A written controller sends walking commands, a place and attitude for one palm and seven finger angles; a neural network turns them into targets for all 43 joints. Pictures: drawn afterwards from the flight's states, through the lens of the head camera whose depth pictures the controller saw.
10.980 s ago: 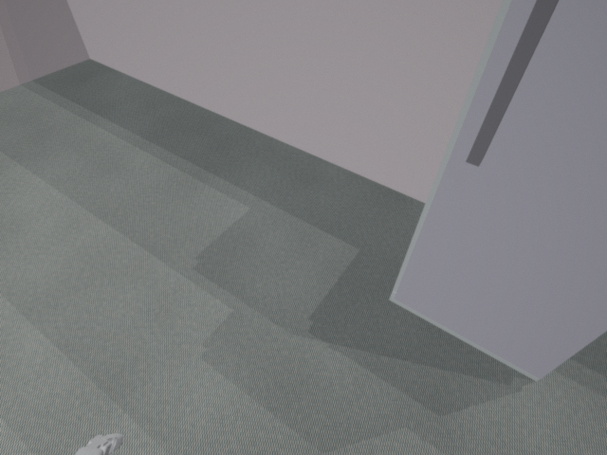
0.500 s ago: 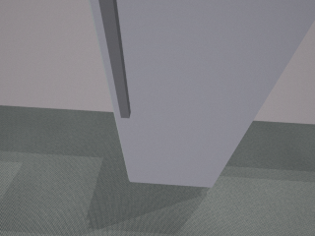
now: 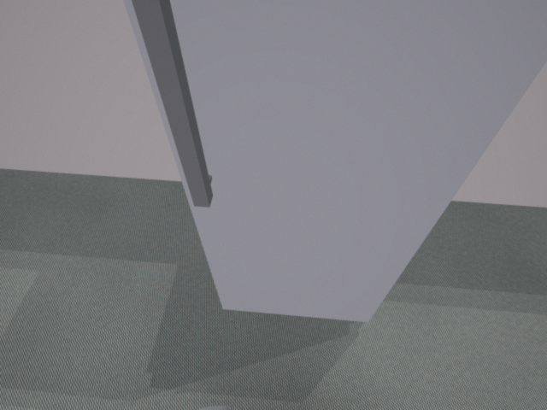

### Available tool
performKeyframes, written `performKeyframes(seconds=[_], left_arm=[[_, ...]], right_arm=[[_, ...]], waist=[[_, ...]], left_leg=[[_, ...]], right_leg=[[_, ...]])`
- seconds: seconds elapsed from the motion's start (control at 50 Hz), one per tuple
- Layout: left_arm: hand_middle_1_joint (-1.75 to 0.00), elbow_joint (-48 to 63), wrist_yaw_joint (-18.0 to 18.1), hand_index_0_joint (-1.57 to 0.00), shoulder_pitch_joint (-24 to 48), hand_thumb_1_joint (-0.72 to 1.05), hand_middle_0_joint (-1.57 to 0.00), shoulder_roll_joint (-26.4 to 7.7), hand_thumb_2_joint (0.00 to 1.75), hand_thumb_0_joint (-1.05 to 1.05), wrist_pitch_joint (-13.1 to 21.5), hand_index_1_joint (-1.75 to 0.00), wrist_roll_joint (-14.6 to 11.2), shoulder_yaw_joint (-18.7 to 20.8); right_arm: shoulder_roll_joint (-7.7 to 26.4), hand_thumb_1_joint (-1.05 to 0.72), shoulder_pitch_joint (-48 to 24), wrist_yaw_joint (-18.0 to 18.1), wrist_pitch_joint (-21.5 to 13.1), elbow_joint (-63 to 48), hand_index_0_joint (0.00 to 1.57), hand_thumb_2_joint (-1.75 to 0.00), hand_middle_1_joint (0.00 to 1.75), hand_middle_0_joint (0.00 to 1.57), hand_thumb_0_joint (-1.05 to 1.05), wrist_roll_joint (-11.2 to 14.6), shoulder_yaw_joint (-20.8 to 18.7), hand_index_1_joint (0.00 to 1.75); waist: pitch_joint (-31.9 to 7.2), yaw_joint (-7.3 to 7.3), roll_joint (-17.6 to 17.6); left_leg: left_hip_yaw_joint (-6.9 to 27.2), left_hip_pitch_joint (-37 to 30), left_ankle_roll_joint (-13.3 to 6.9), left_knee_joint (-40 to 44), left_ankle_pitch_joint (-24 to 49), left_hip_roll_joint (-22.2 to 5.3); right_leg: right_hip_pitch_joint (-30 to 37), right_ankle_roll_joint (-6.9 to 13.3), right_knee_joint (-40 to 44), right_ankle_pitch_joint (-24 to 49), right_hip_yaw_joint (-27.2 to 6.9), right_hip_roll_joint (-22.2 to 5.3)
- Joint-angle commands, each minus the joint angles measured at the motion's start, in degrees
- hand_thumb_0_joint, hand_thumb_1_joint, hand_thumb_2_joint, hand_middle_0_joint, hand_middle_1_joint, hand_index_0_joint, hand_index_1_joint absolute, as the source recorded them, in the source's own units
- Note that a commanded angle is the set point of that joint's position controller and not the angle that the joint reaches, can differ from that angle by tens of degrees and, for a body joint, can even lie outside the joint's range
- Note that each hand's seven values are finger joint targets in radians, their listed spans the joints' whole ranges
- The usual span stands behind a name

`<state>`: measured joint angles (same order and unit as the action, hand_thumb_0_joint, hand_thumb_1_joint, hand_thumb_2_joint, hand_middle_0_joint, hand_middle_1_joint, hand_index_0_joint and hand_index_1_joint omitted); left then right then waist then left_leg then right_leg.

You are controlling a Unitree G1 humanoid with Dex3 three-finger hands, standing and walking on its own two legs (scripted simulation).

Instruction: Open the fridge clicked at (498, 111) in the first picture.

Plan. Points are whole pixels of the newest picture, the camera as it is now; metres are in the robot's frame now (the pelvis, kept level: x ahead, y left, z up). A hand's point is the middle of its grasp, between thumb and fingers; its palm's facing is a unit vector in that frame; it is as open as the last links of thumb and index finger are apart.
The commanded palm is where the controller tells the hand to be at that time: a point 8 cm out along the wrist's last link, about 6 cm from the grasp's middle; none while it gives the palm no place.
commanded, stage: come to a stop and stand still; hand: left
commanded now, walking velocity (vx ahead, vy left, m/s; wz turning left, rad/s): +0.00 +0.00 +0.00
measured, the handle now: (185, 105) +0.46 +0.17 +0.20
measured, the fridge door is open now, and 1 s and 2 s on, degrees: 0 0 0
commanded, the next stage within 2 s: look again from close up in 1.00 s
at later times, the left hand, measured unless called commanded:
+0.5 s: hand out of the picture -0.02 +0.16 -0.17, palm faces +0.08 -0.99 -0.15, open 7.4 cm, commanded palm none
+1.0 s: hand out of the picture -0.05 +0.16 -0.16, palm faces +0.04 -0.98 -0.21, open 7.4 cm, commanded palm none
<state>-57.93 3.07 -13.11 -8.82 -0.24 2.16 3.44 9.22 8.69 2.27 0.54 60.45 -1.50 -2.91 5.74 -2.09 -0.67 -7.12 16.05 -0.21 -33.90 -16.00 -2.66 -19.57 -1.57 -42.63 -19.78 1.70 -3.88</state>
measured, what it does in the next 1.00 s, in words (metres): steps on the spot: right foot, then left foot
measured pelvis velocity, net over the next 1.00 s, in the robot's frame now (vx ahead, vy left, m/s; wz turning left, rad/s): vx -0.04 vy -0.01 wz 0.02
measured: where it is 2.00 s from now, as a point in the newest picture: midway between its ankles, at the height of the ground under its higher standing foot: outside the picture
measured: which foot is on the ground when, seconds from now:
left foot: down 0.00-0.02, up 0.04-0.28, down 0.30-1.00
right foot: up 0.00-0.00, down 0.02-1.00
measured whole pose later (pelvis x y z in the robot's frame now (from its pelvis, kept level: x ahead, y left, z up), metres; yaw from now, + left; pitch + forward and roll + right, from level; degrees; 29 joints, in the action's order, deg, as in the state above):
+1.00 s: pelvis -0.04 -0.01 +0.01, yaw +1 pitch -3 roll +0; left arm -65.4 2.3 -18.3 -7.7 1.1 1.3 -1.1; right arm 9.7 17.1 1.6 -0.9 60.9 -0.8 0.0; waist 0.1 0.0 1.5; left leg -4.7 8.8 -2.3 -28.4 -16.5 1.2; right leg -14.4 0.1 -29.0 -11.2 4.3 -2.8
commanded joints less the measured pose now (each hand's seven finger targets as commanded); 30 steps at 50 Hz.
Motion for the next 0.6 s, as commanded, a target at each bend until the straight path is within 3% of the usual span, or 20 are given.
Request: performKeyframes(seconds=[0.0,0.02,0.04,0.06,0.1,0.14,0.2,0.24,0.26,0.28,0.3,0.32,0.34,0.38,0.48,0.58], left_arm=[[-0.3,0.33,-0.47,-0.2,-9.97,0.9,-0.2,-8.36,0.9,0.0,1.01,-0.3,0.81,0.53],[-0.3,1.54,-0.94,-0.2,-7.82,0.9,-0.2,-10.74,0.9,0.0,0.79,-0.3,0.26,0.58],[-0.3,2.31,-1.13,-0.2,-5.71,0.9,-0.2,-9.94,0.9,0.0,0.54,-0.3,0.29,0.33],[-0.3,2.72,-1.08,-0.2,-4.01,0.9,-0.2,-9.56,0.9,0.0,0.79,-0.3,0.26,0.66],[-0.3,2.85,-0.9,-0.2,-2.54,0.9,-0.2,-8.33,0.9,0.0,1.07,-0.3,0.01,0.38],[-0.3,2.83,-0.88,-0.2,-3.55,0.9,-0.2,-9.32,0.9,0.0,1.26,-0.3,0.03,0.49],[-0.3,1.69,-0.85,-0.2,-4.45,0.9,-0.2,-9.94,0.9,0.0,1.39,-0.3,-0.28,0.68],[-0.3,1.46,-0.89,-0.2,-3.26,0.9,-0.2,-9.85,0.9,0.0,1.26,-0.3,-0.96,0.74],[-0.3,1.4,-1.09,-0.2,-2.64,0.9,-0.2,-8.87,0.9,0.0,1.13,-0.3,-1.3,0.42],[-0.3,1.4,-1.4,-0.2,-3.12,0.9,-0.2,-7.2,0.9,0.0,0.97,-0.3,-1.49,0.08],[-0.3,1.14,-1.62,-0.2,-3.12,0.9,-0.2,-6.12,0.9,0.0,0.98,-0.3,-1.28,-0.26],[-0.3,0.16,-1.52,-0.2,-1.41,0.9,-0.2,-6.86,0.9,0.0,0.78,-0.3,-1.0,-0.37],[-0.3,-0.61,-1.57,-0.2,-0.97,0.9,-0.2,-7.4,0.9,0.0,0.65,-0.3,-0.83,-0.37],[-0.3,-2.44,-1.91,-0.2,-2.57,0.9,-0.2,-6.84,0.9,0.0,0.41,-0.3,-0.81,-0.82],[-0.3,-4.87,-2.14,-0.2,-4.35,0.9,-0.2,-6.13,0.9,0.0,0.37,-0.3,-0.7,-1.42],[-0.3,-5.73,-1.98,-0.2,-5.98,0.9,-0.2,-5.67,0.9,0.0,0.74,-0.3,-0.76,-1.75]], right_arm=[[0.92,-0.9,4.87,-0.93,0.49,-4.69,0.2,-0.9,0.3,0.2,0.0,0.87,-1.09,0.3],[1.45,-0.9,4.08,-0.98,1.15,-5.14,0.2,-0.9,0.3,0.2,0.0,0.76,-1.3,0.3],[1.33,-0.9,2.79,-1.1,1.45,-5.16,0.2,-0.9,0.3,0.2,0.0,0.56,-1.31,0.3],[1.54,-0.9,2.68,-1.2,1.53,-4.94,0.2,-0.9,0.3,0.2,0.0,0.44,-1.25,0.3],[2.0,-0.9,4.03,-1.17,0.88,-4.01,0.2,-0.9,0.3,0.2,0.0,0.64,-1.04,0.3],[1.98,-0.9,4.31,-1.19,0.27,-3.62,0.2,-0.9,0.3,0.2,0.0,0.93,-0.6,0.3],[1.81,-0.9,4.92,-0.91,-0.41,-2.84,0.2,-0.9,0.3,0.2,0.0,1.13,-0.19,0.3],[2.29,-0.9,8.02,-0.61,-1.11,-1.28,0.2,-0.9,0.3,0.2,0.0,1.17,0.16,0.3],[3.56,-0.9,8.76,-0.42,-1.57,-0.61,0.2,-0.9,0.3,0.2,0.0,1.15,0.08,0.3],[5.44,-0.9,8.08,-0.25,-2.04,-0.63,0.2,-0.9,0.3,0.2,0.0,0.78,-0.08,0.3],[6.76,-0.9,6.17,-0.16,-2.22,-1.25,0.2,-0.9,0.3,0.2,0.0,0.61,-0.09,0.3],[7.21,-0.9,3.19,-0.18,-2.36,-0.86,0.2,-0.9,0.3,0.2,0.0,0.65,0.1,0.3],[7.14,-0.9,2.09,-0.12,-2.37,-0.78,0.2,-0.9,0.3,0.2,0.0,0.72,0.23,0.3],[6.72,-0.9,2.99,-0.04,-2.29,-0.53,0.2,-0.9,0.3,0.2,0.0,0.75,0.54,0.3],[6.9,-0.9,6.11,-0.2,-2.1,0.34,0.2,-0.9,0.3,0.2,0.0,0.75,0.64,0.3],[6.58,-0.9,8.1,-0.36,-2.05,0.8,0.2,-0.9,0.3,0.2,0.0,0.76,0.81,0.3]], waist=[[-4.85,0.92,-16.11],[-3.56,0.2,-16.89],[-2.61,0.42,-11.98],[-2.22,0.98,-14.5],[-3.31,1.63,-12.34],[-5.85,0.89,-9.78],[-7.39,0.56,-7.11],[-8.47,1.95,-4.94],[-8.39,2.06,-1.33],[-8.31,1.25,4.97],[-7.26,0.22,8.12],[-5.63,-0.14,12.16],[-3.77,-0.38,12.68],[-1.38,-0.57,9.92],[1.16,-0.04,3.45],[0.98,0.46,0.76]], left_leg=[[1.24,6.16,0.86,-8.07,-9.26,1.1],[3.7,5.25,0.84,-14.85,-16.45,2.19],[5.69,4.8,0.41,-19.14,-15.79,1.55],[6.22,6.41,0.4,-21.84,-13.87,1.19],[6.13,6.46,0.74,-21.55,-11.28,0.58],[5.29,5.34,1.07,-15.78,-11.07,0.97],[4.17,1.57,1.48,-2.93,-7.76,0.89],[4.52,-6.27,1.02,9.11,0.7,0.56],[6.73,-9.76,0.22,11.91,4.29,-1.45],[11.53,-9.36,-1.52,13.12,8.94,-6.0],[13.49,-5.27,-2.97,14.42,12.09,-9.41],[13.91,-2.11,-3.58,16.61,11.99,-9.17],[13.43,0.08,-3.55,17.83,9.8,-8.69],[12.78,2.4,-2.77,19.6,0.93,-7.5],[13.22,3.74,-2.25,22.61,-10.77,-6.09],[12.09,1.75,-2.09,21.95,-9.44,-5.13]], right_leg=[[5.06,3.84,22.29,22.33,-16.13,-13.05],[0.14,8.83,25.11,23.18,-17.98,-17.75],[-1.86,10.71,25.24,20.17,-15.69,-16.25],[-1.54,10.45,24.74,20.19,-15.62,-13.85],[1.67,10.63,22.35,27.17,-11.5,-12.14],[6.15,10.76,20.83,31.04,-9.76,-10.95],[9.36,11.06,20.23,28.34,-9.92,-10.28],[6.74,8.63,18.7,23.04,-9.36,-8.87],[4.42,6.56,18.0,17.89,-7.37,-6.47],[3.62,4.2,17.26,14.11,-4.82,-2.95],[6.79,2.59,17.29,11.93,-2.62,-1.5],[9.43,1.5,16.84,9.93,-0.88,-1.04],[10.9,1.19,16.76,9.21,-0.73,-1.03],[11.68,1.16,18.4,9.38,-1.25,-1.05],[11.38,1.2,21.35,8.67,-1.63,-1.66],[9.94,1.35,23.1,8.11,-2.3,-2.2]])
